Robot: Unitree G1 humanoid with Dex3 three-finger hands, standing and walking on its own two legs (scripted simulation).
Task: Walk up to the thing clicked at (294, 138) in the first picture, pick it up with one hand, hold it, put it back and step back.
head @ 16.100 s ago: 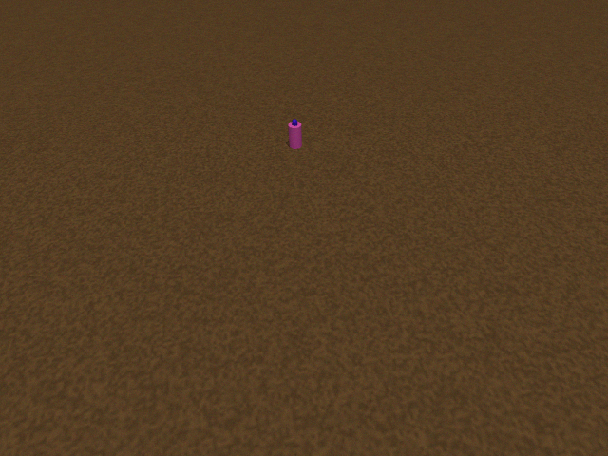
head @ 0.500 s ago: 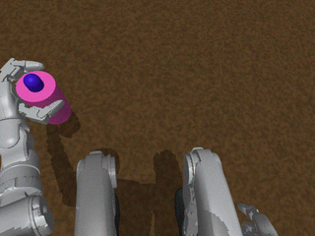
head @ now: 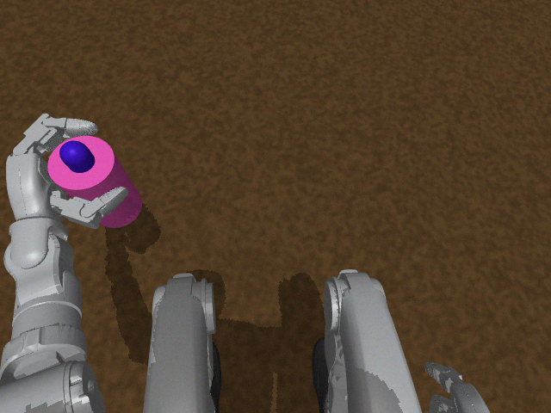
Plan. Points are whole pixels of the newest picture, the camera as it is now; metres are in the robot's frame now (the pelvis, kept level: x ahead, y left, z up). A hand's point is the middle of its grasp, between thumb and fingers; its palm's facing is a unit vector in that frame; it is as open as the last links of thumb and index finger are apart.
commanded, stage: lift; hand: left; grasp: from the side
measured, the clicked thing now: (97, 181) +0.44 +0.26 -0.02
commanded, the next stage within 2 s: hold in 1.76 s
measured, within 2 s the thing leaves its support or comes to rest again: neither
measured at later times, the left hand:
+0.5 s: hand (8, 122) +0.40 +0.24 +0.17, palm faces +0.21 -0.97 -0.06, open 10.6 cm
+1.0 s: hand out of the picture +0.39 +0.22 +0.30, palm faces +0.22 -0.97 -0.04, open 10.6 cm
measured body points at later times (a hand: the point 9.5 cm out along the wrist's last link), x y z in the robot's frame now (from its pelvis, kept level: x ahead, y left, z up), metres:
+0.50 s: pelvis +0.03 +0.00 +0.14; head +0.18 +0.03 +0.56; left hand +0.38 +0.29 +0.18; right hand +0.20 -0.24 +0.02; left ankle +0.09 +0.14 -0.37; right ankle +0.09 -0.13 -0.37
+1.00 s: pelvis +0.05 +0.01 +0.26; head +0.14 +0.03 +0.70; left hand +0.37 +0.27 +0.30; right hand +0.21 -0.23 +0.15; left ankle +0.09 +0.14 -0.37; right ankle +0.09 -0.13 -0.37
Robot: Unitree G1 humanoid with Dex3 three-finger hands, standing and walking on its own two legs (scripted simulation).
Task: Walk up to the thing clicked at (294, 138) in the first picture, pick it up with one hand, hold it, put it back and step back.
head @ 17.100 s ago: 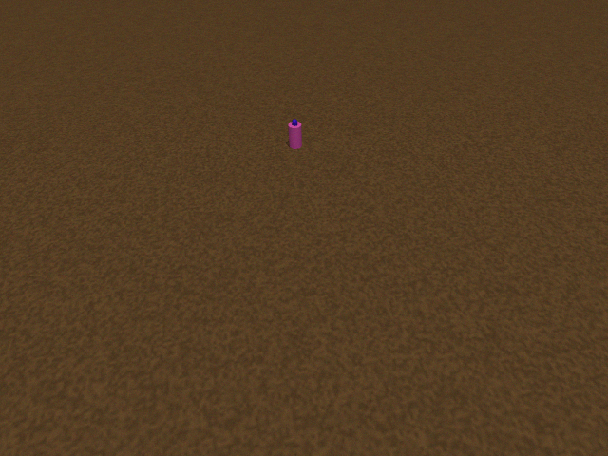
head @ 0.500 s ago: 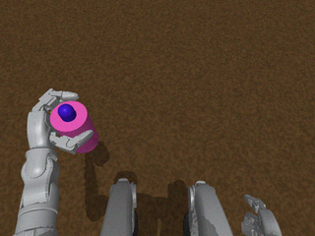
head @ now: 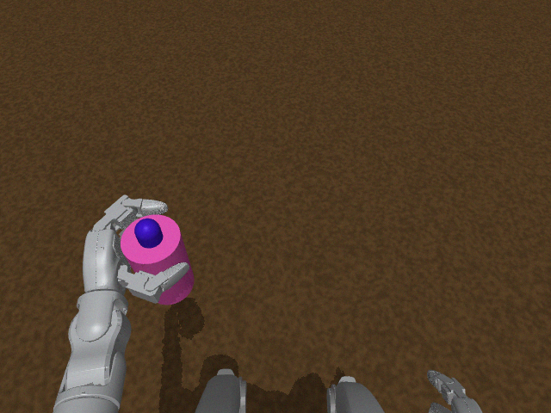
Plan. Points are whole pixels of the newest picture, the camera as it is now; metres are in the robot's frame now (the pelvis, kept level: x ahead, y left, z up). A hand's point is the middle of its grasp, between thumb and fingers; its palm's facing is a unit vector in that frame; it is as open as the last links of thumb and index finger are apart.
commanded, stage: lift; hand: left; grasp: from the side
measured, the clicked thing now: (159, 257) +0.35 +0.19 +0.02
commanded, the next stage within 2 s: hold in 0.76 s
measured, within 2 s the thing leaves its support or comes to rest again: neither
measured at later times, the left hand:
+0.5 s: hand (155, 232) +0.35 +0.17 +0.09, palm faces +0.17 -0.99 -0.02, open 10.6 cm
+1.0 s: hand (156, 221) +0.35 +0.17 +0.11, palm faces +0.16 -0.99 -0.01, open 10.6 cm
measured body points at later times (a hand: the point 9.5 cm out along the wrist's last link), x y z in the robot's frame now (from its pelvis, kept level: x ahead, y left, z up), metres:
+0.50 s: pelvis +0.01 +0.00 +0.04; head +0.08 +0.00 +0.49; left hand +0.33 +0.23 +0.10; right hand +0.15 -0.25 -0.07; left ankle +0.04 +0.13 -0.63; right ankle +0.03 -0.14 -0.63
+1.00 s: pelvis +0.02 -0.01 +0.06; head +0.07 -0.01 +0.51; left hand +0.33 +0.22 +0.12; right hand +0.16 -0.25 -0.05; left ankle +0.04 +0.13 -0.63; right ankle +0.03 -0.14 -0.63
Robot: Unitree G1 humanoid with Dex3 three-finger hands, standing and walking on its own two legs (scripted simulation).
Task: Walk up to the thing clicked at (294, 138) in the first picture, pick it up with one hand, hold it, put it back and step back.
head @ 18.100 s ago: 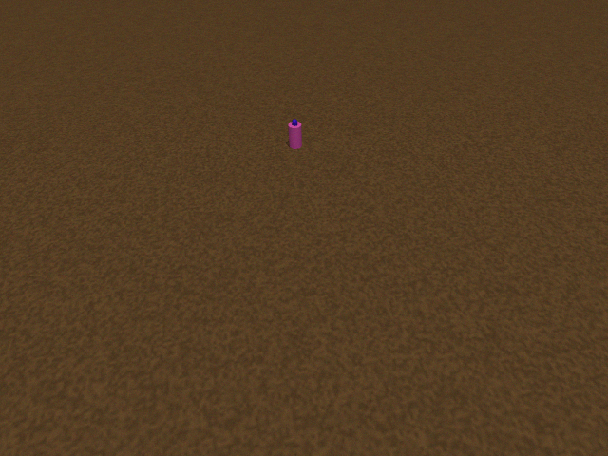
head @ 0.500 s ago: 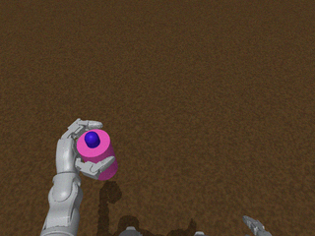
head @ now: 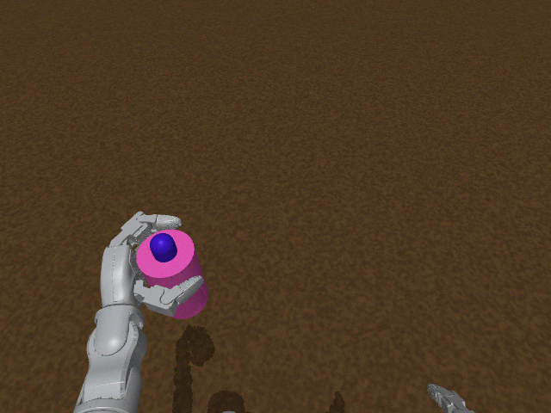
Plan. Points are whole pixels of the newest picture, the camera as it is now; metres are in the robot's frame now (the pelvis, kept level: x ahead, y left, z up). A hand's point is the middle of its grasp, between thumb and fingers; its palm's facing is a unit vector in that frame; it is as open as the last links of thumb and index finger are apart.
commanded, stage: hold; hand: left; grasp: from the side
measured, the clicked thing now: (174, 271) +0.33 +0.17 +0.03
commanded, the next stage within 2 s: none
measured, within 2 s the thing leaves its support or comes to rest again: neither
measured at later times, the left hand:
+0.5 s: hand (168, 261) +0.32 +0.17 +0.07, palm faces +0.16 -0.99 -0.01, open 10.5 cm
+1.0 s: hand (165, 263) +0.32 +0.17 +0.07, palm faces +0.15 -0.99 -0.01, open 10.5 cm
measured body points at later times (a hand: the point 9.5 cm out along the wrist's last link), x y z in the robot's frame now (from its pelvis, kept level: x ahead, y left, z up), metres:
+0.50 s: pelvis +0.00 +0.00 +0.01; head +0.04 +0.00 +0.46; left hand +0.31 +0.22 +0.07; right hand +0.14 -0.24 -0.10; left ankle +0.02 +0.14 -0.69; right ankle +0.01 -0.13 -0.69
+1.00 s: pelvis +0.00 +0.00 +0.01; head +0.03 +0.00 +0.46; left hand +0.31 +0.22 +0.07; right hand +0.13 -0.24 -0.10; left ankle +0.02 +0.14 -0.69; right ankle +0.01 -0.13 -0.69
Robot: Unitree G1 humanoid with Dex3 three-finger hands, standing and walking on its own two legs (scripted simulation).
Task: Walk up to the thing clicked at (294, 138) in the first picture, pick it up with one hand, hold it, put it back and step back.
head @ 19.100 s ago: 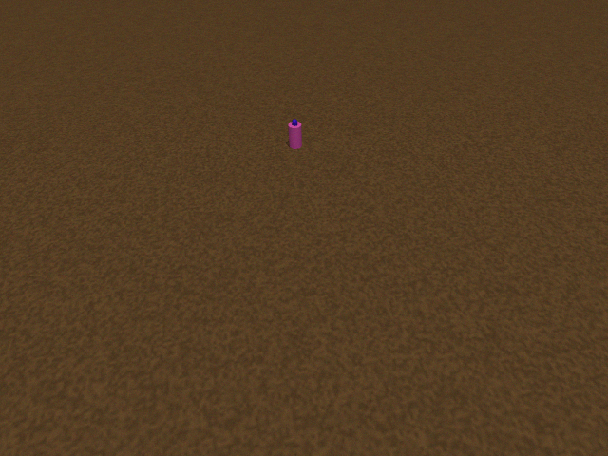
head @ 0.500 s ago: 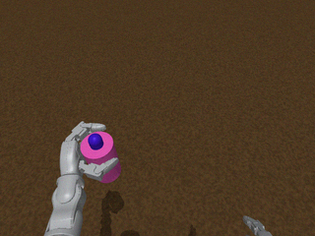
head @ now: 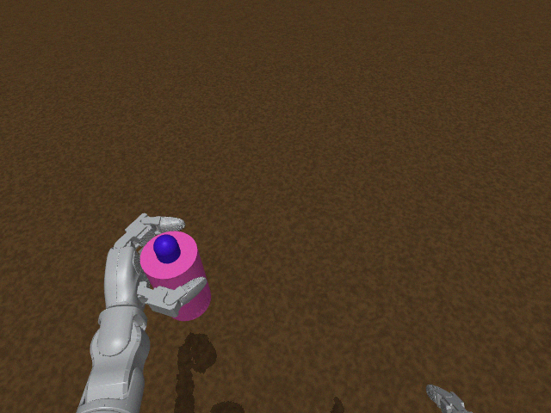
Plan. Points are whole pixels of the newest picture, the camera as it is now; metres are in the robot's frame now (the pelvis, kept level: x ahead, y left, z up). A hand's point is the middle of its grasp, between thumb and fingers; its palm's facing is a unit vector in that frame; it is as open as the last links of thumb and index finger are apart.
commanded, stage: hold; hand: left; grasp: from the side
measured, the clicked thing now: (177, 273) +0.33 +0.17 +0.03
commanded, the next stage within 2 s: crouch in 1.46 s
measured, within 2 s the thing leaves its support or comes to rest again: neither
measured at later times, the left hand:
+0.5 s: hand (171, 264) +0.33 +0.17 +0.06, palm faces +0.16 -0.99 -0.01, open 10.5 cm
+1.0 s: hand (172, 263) +0.33 +0.17 +0.06, palm faces +0.15 -0.99 -0.01, open 10.5 cm
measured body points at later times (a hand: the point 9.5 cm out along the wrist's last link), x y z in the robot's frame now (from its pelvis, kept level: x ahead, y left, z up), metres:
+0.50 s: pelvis +0.00 +0.00 +0.00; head +0.04 +0.00 +0.45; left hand +0.31 +0.22 +0.06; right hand +0.14 -0.24 -0.11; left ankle +0.03 +0.14 -0.70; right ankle +0.01 -0.13 -0.70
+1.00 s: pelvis +0.00 +0.00 +0.00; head +0.04 +0.00 +0.45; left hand +0.31 +0.22 +0.06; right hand +0.14 -0.24 -0.11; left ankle +0.03 +0.14 -0.70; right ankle +0.01 -0.13 -0.70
